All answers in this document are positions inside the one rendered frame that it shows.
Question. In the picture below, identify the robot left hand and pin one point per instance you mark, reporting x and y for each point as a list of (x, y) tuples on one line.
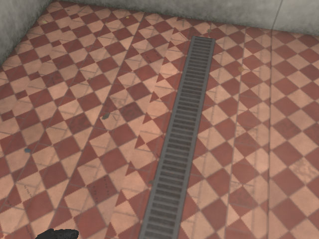
[(59, 234)]

